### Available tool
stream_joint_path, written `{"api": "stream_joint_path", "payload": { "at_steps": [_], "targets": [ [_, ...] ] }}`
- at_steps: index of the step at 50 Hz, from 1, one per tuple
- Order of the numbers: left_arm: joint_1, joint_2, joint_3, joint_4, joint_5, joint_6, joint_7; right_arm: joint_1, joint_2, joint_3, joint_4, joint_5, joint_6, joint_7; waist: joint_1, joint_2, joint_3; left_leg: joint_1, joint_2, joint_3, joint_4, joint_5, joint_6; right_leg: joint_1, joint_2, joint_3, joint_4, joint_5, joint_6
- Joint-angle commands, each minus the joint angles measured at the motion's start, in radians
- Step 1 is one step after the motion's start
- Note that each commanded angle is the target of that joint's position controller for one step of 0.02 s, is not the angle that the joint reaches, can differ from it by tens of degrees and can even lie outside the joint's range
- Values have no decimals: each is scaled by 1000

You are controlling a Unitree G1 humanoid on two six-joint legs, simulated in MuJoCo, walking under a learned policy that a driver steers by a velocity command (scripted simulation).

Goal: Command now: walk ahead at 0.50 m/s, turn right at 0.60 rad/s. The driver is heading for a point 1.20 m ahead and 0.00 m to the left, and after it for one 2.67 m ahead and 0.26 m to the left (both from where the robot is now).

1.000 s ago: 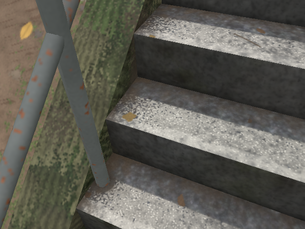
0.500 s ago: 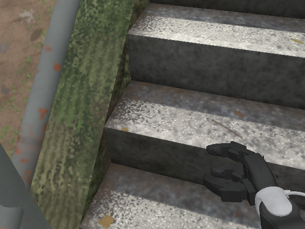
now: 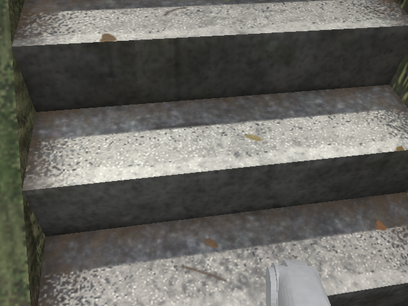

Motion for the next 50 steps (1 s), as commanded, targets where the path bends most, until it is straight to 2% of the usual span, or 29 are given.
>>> {"api": "stream_joint_path", "payload": {
  "at_steps": [1, 2, 4, 7, 8, 9, 10, 11, 12, 13, 17, 19, 23, 24, 25, 26, 27, 29, 31, 32, 33, 34, 35, 36, 38, 40, 43, 45, 50],
  "targets": [
    [-461, -62, -35, -273, 3, -19, -19, 33, -110, -7, -18, -4, -7, 41, -44, 93, 95, 195, 308, -152, -296, 345, 173, -182, -100, -79, -333, -123, 21],
    [-502, -81, -50, -303, 12, 6, -32, 71, -129, -12, -17, 29, -7, 48, -50, 110, 71, 190, 315, -141, -323, 435, 198, -118, -108, -166, -353, -193, 30],
    [-490, -62, -39, -344, 30, 20, -90, -69, -232, -25, -96, 95, -46, 38, 78, 153, 33, -97, 309, -40, -265, 1298, 192, 382, -14, -320, -453, -311, 41],
    [-273, -17, -23, -317, -8, -10, -97, -50, -371, -83, -88, 107, -55, 27, 153, 314, -41, 229, 296, -33, 8, 1965, 187, 533, 144, -327, -832, -404, 41],
    [-167, 42, -7, -288, -14, -23, -67, -25, -361, -92, -80, 68, -54, 36, 148, 341, -100, 204, 278, -51, 114, 2076, 178, 714, 160, -290, -892, -274, 21],
    [59, 88, 6, -222, -46, -19, -41, 24, -285, -90, -86, 12, -55, 47, 197, 259, -283, -98, 245, -140, 337, 1980, 154, 1201, 123, -59, -934, -95, -59],
    [307, 168, 46, -144, -29, -27, -23, -52, -279, -93, -98, 20, -42, 83, 303, 168, -285, -413, 128, -171, 608, 1480, 187, 1478, 60, 216, -1249, -229, -98],
    [448, 254, 65, -77, 15, -45, -25, -144, -184, -104, -140, 52, -20, 96, 266, -81, -170, -716, -102, -293, 1173, 489, 109, 1445, -93, 714, -1610, -340, -188],
    [389, 256, 91, -77, 58, -63, -11, -155, -135, -97, -143, 98, -3, 90, 246, -31, -103, -843, -115, -534, 1507, 494, 122, 1328, -132, 777, -1693, -558, -107],
    [326, 171, 70, -50, 39, -95, -20, -220, -89, -89, -178, 79, -12, 75, 181, -122, -34, -930, -118, -569, 1741, 518, 137, 1171, -113, 748, -1656, -641, -103],
    [-107, -57, 10, -54, 30, -137, -66, -284, -44, -72, -223, 86, -10, 5, -86, 92, 43, -1067, -25, -510, 1814, 441, 231, 892, -52, 343, -1656, -321, -13],
    [-100, -55, 6, -67, 44, -147, -52, -316, -65, -70, -241, 113, 13, 2, -99, -44, 22, -1150, -24, -423, 2008, 282, 192, 886, -36, 244, -1715, -300, 1],
    [129, -6, -6, 11, 103, -176, -43, -504, -78, -51, -351, 126, 23, 1, -46, 60, -9, -1169, 11, -323, 1879, 426, 181, 904, 2, 94, -1726, -241, 84],
    [131, 16, 0, 0, 88, -178, -42, -574, -104, -59, -378, 126, 34, -6, -22, 16, -7, -1133, 25, -300, 1757, 415, 156, 915, -7, 75, -1771, -165, 58],
    [222, 7, 42, 73, -36, -193, 64, -839, 89, 1, -548, 118, 18, -83, 65, 171, 144, -1204, -18, -220, 1732, 144, 74, 971, -155, 273, -1983, -319, 53],
    [256, 53, 47, 67, -38, -200, 110, -840, 82, 16, -581, 128, 17, -109, 67, 138, 178, -1200, 13, -203, 1592, 51, 57, 1065, -188, 301, -2079, -264, 54],
    [153, 81, 12, 35, 44, -172, -12, -649, -45, -10, -497, 135, 79, -69, -59, -210, -71, -1135, 51, -335, 1341, 139, 86, 1234, -177, 132, -1911, -17, 3],
    [-1, 165, 36, -59, -7, -208, -82, -550, -143, -55, -467, 118, 127, 2, -140, -129, -100, -608, -78, -155, 1147, 132, 40, 1006, -194, 21, -1889, 1137, -81],
    [27, 273, 89, -43, -47, -217, -86, -462, -165, -63, -472, 107, 125, -11, -136, -143, -147, -640, -200, -64, 747, 6, 41, 1421, -226, -39, -1720, 1480, -118],
    [193, 206, 85, 10, 46, -200, -105, -372, -205, -79, -413, 122, 119, -33, -60, -74, -246, -582, -209, -175, 687, 35, 126, 1531, -202, -79, -1501, 1737, -104],
    [235, 154, 84, 33, 118, -180, -133, -122, -229, -90, -306, 112, 121, -44, -85, 2, -327, -314, -159, -462, 599, 160, 217, 1345, -179, -16, -1258, 1615, -110],
    [110, 102, 80, -10, 132, -143, -168, 94, -228, -92, -214, 80, 121, -51, -191, 239, -282, -105, -24, -941, 199, -90, 349, 932, -23, 72, -924, 770, -68],
    [8, 71, 95, -10, 53, -119, -166, 78, -191, -87, -234, 33, 113, -50, -209, 408, -68, -196, 54, -1276, -7, -523, 319, 549, 129, 239, -443, 201, -27],
    [-16, 38, 81, -41, 4, -134, -125, 2, -175, -92, -195, 65, 80, -47, -150, 305, 1, -199, 69, -1235, 60, -508, 238, 356, 160, 362, -180, 153, -28],
    [-151, 54, 57, -107, 7, -151, -81, -93, -56, -72, -111, 56, 47, -29, -62, -17, 5, -174, 48, -1015, 164, -307, 174, 134, 157, 351, -19, 99, -52],
    [-151, -27, 13, -133, 50, -145, -32, -189, 25, -38, -64, 81, 9, -20, 57, 3, 22, -253, -13, -753, 177, -131, 98, 70, 70, 256, -31, 36, -35],
    [-280, 36, 12, -215, 23, -140, -21, -273, -59, -50, -152, 70, -35, 4, 79, 6, 4, -635, -85, -528, 47, 53, 60, 390, -5, -13, -215, 58, 53],
    [-309, -17, -9, -208, 24, -151, -35, -68, -103, -50, -82, 61, -39, -12, 31, 186, 15, -558, -80, -631, 25, 29, 123, 289, 10, -60, 82, -6, 88],
    [-540, -14, -37, -325, 41, -144, -5, 192, -34, -20, 31, 25, -40, -4, -66, 120, 84, -117, 55, -807, 25, -15, 235, -176, -68, -46, 7, -117, 60]
  ]
}}
Velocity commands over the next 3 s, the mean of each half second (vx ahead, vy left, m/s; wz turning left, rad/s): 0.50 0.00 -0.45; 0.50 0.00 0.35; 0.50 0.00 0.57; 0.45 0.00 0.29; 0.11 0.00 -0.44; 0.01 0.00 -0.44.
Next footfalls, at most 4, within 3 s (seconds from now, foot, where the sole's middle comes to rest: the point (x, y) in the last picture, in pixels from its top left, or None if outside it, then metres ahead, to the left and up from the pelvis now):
0.14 right None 0.26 -0.12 -0.58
0.62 left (195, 266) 0.48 0.03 -0.39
1.16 right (289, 122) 0.79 -0.20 -0.20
1.76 left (174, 18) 0.95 0.10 -0.01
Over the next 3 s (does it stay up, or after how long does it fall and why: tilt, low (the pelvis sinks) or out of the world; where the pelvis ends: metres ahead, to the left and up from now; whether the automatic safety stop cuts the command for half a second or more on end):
stays up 1.17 0.04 0.93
